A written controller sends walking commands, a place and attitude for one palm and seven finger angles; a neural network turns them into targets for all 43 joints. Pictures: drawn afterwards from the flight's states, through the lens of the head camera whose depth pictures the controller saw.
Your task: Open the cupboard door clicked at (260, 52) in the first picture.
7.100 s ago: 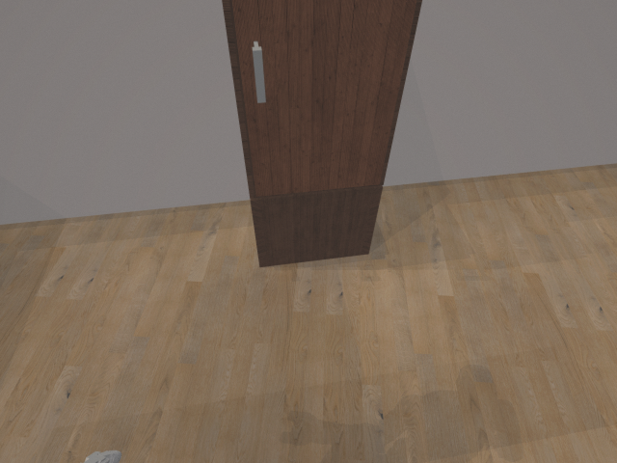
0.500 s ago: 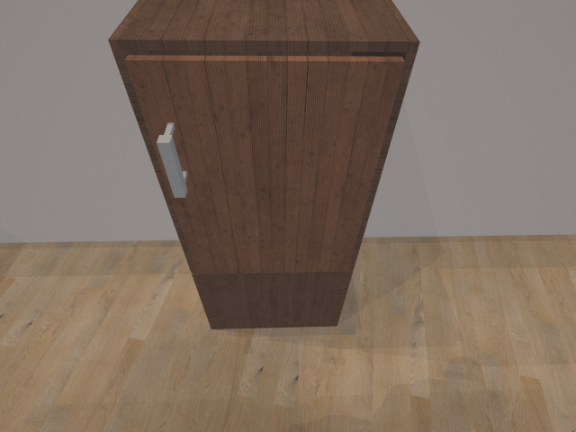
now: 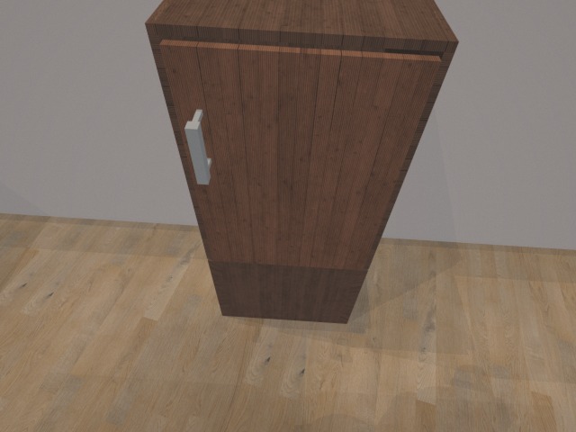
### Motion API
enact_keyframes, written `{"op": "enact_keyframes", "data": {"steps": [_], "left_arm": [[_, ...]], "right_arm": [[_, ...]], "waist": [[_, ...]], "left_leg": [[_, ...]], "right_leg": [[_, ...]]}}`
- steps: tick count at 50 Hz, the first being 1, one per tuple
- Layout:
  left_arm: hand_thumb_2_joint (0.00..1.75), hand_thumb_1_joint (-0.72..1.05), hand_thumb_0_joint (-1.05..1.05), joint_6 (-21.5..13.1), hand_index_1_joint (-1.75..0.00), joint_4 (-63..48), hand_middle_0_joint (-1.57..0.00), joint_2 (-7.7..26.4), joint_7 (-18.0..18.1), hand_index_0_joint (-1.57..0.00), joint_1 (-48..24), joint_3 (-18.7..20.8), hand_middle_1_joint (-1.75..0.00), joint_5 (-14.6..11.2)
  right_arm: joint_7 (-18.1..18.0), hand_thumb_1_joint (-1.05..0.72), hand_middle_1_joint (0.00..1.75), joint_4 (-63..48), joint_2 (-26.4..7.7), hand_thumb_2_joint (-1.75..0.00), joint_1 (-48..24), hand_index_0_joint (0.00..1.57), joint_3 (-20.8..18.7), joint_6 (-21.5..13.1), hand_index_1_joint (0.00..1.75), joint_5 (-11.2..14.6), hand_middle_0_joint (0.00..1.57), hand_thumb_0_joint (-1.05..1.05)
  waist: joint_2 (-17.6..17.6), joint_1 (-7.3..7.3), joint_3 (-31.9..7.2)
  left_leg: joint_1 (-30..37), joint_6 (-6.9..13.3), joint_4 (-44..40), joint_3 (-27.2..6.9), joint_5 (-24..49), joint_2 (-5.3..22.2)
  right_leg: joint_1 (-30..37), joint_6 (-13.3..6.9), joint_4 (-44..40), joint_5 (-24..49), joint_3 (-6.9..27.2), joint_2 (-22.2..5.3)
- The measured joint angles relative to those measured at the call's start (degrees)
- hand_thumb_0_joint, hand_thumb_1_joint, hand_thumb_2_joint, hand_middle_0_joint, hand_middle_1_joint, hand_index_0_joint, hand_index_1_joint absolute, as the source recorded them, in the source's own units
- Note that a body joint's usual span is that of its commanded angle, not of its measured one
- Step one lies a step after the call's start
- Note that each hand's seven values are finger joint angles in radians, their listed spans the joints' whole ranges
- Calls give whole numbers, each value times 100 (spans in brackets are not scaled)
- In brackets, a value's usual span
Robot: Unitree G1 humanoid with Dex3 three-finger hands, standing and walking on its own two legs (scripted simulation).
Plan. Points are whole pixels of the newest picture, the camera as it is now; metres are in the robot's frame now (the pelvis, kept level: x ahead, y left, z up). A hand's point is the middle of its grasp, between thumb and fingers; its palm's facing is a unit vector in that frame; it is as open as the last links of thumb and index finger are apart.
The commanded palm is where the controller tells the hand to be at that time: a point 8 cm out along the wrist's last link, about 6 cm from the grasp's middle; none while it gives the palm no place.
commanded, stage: come to a stop and stand still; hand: left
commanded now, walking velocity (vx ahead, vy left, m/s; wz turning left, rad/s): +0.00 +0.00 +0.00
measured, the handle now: (201, 147) +0.55 +0.20 +0.07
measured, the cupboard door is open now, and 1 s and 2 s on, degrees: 0 0 0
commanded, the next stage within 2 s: look again from close up in 1.16 s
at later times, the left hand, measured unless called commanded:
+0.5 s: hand out of the picture -0.02 +0.17 -0.18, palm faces +0.04 -0.98 -0.21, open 7.4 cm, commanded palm none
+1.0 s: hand out of the picture -0.07 +0.16 -0.18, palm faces +0.06 -0.98 -0.17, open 7.4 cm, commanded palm none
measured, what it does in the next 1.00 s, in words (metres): steps on the spot: right foot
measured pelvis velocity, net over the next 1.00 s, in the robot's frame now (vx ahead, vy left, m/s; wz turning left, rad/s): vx -0.06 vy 0.00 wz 0.02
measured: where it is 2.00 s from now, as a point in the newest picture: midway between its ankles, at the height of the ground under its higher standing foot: outside the picture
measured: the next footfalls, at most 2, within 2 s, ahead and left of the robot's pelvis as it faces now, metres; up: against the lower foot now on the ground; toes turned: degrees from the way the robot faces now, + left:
right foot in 0.04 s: +0.02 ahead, -0.12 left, +0.00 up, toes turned -4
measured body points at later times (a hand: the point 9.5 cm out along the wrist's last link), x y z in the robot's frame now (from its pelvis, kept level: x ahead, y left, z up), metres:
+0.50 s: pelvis -0.03 -0.01 +0.00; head -0.04 -0.01 +0.45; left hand -0.02 +0.22 -0.16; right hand -0.02 -0.25 -0.16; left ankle +0.02 +0.08 -0.74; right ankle -0.02 -0.11 -0.74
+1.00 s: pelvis -0.06 +0.00 +0.00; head -0.07 +0.01 +0.45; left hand -0.08 +0.21 -0.16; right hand -0.05 -0.22 -0.16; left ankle +0.02 +0.08 -0.74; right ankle -0.02 -0.11 -0.74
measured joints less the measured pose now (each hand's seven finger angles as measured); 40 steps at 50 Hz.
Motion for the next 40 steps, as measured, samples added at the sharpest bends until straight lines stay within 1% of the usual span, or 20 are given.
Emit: {"op": "enact_keyframes", "data": {"steps": [2, 3, 4, 6, 9, 14, 16, 19, 25, 32, 40], "left_arm": [[90, 91, 1, -56, -30, 54, -20, -13, 5, -20, 107, -45, -30, -7], [90, 91, 1, -97, -30, 105, -20, -32, 19, -20, 147, -67, -30, -6], [90, 91, 1, -124, -30, 177, -20, -92, 31, -20, 171, -98, -30, -8], [90, 91, 1, -188, -30, 271, -20, -178, 27, -20, 288, -166, -30, -15], [90, 91, 1, -226, -30, 384, -20, -231, 19, -20, 436, -226, -30, -31], [90, 91, 1, -234, -30, 529, -20, -283, 13, -20, 509, -267, -30, -43], [90, 91, 1, -248, -30, 506, -20, -271, -1, -20, 523, -326, -30, -23], [90, 90, 1, -324, -30, 309, -20, -182, -23, -20, 532, -342, -30, -15], [90, 90, 1, -264, -30, 35, -20, -5, 20, -20, 576, -257, -30, -8], [90, 91, 1, -254, -30, -154, -20, 91, 26, -20, 500, -236, -30, -17], [90, 91, 1, -245, -30, -197, -20, 15, 29, -20, 563, -248, -30, -9]], "right_arm": [[9, -92, 30, 27, -2, -90, -18, 20, 14, -23, 30, 22, 20, 0], [16, -92, 30, 57, -7, -90, -34, 20, 21, -30, 30, 44, 20, 0], [11, -92, 30, 99, -41, -90, -69, 20, 7, -25, 30, 68, 20, 0], [6, -93, 30, 164, -99, -90, -97, 20, -2, 1, 30, 77, 21, 0], [18, -94, 30, 279, -123, -90, -59, 20, 31, 8, 30, 71, 21, 0], [32, -93, 30, 539, -111, -90, 130, 20, 115, 0, 30, 70, 20, 0], [57, -93, 30, 544, -88, -90, 254, 20, 163, 10, 30, 49, 20, 0], [74, -92, 30, 316, -108, -90, 515, 20, 166, -106, 30, 8, 20, 0], [33, -91, 30, 90, -153, -90, 762, 20, 109, -37, 30, -20, 20, 0], [62, -90, 30, 28, -106, -90, 763, 20, 148, -37, 30, -4, 20, 1], [93, -91, 30, 79, -32, -90, 695, 20, 173, -1, 30, 1, 20, 1]], "waist": [[8, 22, -26], [31, 41, -30], [145, 38, -6], [278, -4, -20], [283, -37, -74], [223, -34, -114], [196, -61, -91], [197, -125, -51], [222, -179, -258], [211, -164, -313], [210, -135, -341]], "left_leg": [[-43, -22, 40, 26, 0, -44], [-86, -41, 110, 40, -28, -45], [-81, -63, 135, 17, -39, 14], [-17, -99, 22, -17, 36, 73], [83, -134, -164, -21, 150, 92], [182, -147, -332, -49, 269, 129], [174, -154, -341, -86, 303, 133], [-40, -147, -50, -205, 241, 134], [-312, -143, 463, -264, 18, 198], [-334, -122, 479, -221, 76, 213], [-358, -84, 281, -192, 271, 179]], "right_leg": [[402, 7, -835, 427, -27, 7], [551, -111, -1159, 465, -12, 27], [604, -184, -1256, 504, -36, 90], [670, -222, -1382, 622, -69, 160], [745, -223, -1526, 740, -73, 193], [875, -243, -1750, 876, -102, 248], [891, -258, -1777, 906, -141, 254], [755, -289, -1547, 820, -266, 235], [557, -315, -1164, 650, -319, 262], [508, -299, -1128, 722, -277, 269], [460, -258, -1285, 912, -255, 246]]}}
